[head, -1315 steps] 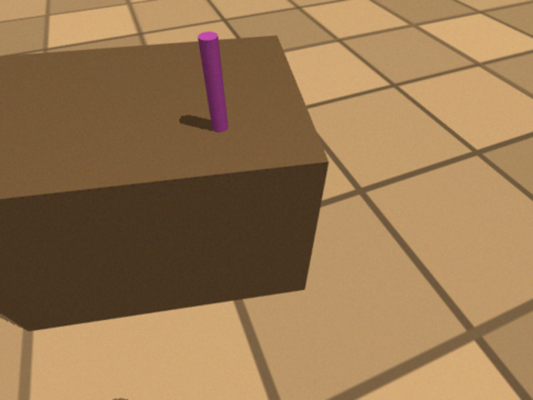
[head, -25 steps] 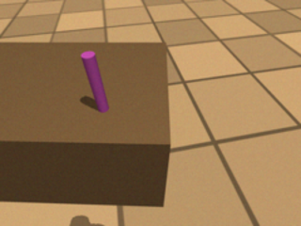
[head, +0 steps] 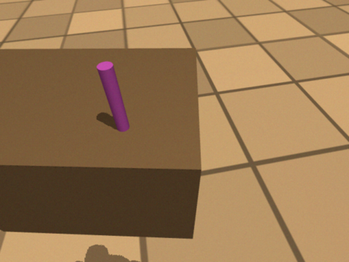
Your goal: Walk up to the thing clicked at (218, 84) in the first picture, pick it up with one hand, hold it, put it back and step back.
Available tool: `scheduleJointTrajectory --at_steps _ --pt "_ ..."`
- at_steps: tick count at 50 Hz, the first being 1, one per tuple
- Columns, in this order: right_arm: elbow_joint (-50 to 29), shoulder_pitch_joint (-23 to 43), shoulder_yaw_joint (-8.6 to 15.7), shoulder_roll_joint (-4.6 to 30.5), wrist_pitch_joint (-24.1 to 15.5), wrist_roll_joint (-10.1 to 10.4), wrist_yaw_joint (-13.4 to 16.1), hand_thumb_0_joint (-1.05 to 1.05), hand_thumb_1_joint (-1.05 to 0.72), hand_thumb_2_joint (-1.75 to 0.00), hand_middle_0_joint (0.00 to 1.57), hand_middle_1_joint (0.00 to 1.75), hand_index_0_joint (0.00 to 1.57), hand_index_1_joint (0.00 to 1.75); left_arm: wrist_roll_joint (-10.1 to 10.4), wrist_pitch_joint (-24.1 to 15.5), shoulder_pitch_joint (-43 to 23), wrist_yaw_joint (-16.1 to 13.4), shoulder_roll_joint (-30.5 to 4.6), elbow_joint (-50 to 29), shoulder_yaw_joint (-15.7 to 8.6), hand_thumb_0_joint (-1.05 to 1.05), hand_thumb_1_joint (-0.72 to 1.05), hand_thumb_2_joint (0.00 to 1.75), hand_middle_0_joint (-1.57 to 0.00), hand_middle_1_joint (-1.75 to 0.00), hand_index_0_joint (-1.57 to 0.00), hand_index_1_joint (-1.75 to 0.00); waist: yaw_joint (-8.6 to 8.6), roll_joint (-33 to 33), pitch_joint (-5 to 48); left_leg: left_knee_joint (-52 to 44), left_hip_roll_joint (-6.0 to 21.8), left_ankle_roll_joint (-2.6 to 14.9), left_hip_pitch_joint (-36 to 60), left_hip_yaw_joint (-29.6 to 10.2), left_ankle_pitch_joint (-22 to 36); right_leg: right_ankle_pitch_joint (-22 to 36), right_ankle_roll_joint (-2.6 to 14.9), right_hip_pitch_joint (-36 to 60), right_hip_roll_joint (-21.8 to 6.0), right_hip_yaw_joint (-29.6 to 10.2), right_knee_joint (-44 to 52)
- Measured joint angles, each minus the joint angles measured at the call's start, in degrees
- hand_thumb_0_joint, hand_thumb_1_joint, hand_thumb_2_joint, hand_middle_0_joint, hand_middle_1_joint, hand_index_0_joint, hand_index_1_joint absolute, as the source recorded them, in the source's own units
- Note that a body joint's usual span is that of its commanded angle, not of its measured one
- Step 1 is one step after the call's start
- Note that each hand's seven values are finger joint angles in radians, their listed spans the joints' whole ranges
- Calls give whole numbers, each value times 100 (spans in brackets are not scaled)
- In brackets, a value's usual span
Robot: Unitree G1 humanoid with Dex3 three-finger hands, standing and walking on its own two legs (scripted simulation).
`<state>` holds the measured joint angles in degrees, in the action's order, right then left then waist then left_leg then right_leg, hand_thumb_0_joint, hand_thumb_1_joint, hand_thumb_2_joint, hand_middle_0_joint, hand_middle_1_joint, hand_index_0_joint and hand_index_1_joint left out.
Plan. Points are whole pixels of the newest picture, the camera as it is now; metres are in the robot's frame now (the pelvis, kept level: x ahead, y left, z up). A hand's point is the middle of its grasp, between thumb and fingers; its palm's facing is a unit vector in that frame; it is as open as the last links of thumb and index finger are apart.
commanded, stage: home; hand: left
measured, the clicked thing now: (115, 100) +0.56 +0.20 +0.04
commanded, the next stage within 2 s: stand in 0.78 s
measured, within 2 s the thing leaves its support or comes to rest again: neither
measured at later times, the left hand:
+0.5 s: hand out of the picture +0.09 +0.25 -0.15, palm faces -0.03 -0.94 -0.35, open 17.7 cm
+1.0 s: hand out of the picture +0.09 +0.25 -0.15, palm faces -0.03 -0.94 -0.35, open 17.1 cm
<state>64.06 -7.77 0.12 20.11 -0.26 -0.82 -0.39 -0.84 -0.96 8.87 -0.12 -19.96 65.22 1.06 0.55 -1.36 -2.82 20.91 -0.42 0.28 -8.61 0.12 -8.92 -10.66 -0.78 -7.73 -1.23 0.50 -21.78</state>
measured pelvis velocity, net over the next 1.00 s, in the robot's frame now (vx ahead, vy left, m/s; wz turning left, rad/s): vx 0.02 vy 0.00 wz -0.01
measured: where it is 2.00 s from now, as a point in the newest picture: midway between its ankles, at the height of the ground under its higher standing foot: outside the picture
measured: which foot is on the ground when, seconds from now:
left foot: down 0.00-1.00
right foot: down 0.00-1.00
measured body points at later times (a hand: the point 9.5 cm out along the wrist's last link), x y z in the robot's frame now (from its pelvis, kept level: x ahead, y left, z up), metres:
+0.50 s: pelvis +0.02 +0.00 +0.00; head +0.01 -0.01 +0.45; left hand +0.09 +0.30 -0.13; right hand +0.09 -0.31 -0.13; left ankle +0.03 +0.12 -0.75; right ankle +0.02 -0.13 -0.75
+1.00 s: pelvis +0.02 +0.00 +0.00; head +0.02 -0.01 +0.45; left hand +0.09 +0.30 -0.13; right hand +0.08 -0.31 -0.13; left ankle +0.03 +0.12 -0.75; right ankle +0.02 -0.13 -0.75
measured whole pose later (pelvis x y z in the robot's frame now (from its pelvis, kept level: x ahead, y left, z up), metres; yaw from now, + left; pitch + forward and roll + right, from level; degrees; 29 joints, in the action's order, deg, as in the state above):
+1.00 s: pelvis +0.02 +0.00 +0.00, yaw +0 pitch -3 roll +0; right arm 65.5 -7.2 0.2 20.3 -0.2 -0.7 -0.2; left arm -0.6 -0.7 6.8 0.1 -19.8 65.3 0.3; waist 0.0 -0.7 -2.7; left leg 17.6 0.1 -0.1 -5.8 0.4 -8.8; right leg -10.2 -0.5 -4.9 -0.7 0.2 -18.1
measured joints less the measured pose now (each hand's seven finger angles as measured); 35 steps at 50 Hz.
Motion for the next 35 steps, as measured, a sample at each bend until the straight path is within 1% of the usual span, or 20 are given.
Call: scheduleJointTrajectory --at_steps 14,35 --pt "94 93 -10 29 -4 13 15 0 -90 -91 21 30 21 30 5 -11 -176 11 68 53 -24 0 -58 3 -5 -4 -5 -5 -23 38 -9 -195 24 -24 172 7 3 13 12 168 25 -7 202" --pt "130 83 -6 26 -3 9 22 0 -90 -91 21 30 21 30 21 12 -258 14 38 28 -74 0 -58 3 -5 -4 -5 -5 -63 48 12 -305 50 -38 295 33 -5 31 23 292 50 -32 339"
